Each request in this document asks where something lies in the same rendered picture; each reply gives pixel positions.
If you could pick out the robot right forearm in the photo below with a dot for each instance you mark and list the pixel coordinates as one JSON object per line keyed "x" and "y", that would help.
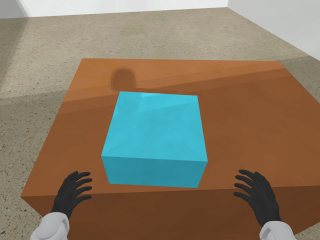
{"x": 276, "y": 230}

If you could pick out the robot left forearm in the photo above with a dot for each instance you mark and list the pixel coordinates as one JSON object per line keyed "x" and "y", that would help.
{"x": 53, "y": 226}

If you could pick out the right robot hand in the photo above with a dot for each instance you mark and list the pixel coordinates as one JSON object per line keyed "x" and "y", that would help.
{"x": 263, "y": 200}

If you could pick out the pedestal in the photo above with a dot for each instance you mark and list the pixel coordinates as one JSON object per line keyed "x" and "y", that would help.
{"x": 255, "y": 116}

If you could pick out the left robot hand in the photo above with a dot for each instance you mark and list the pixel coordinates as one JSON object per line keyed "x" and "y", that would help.
{"x": 66, "y": 200}

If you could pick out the carton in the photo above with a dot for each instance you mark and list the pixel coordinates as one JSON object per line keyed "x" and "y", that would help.
{"x": 155, "y": 139}

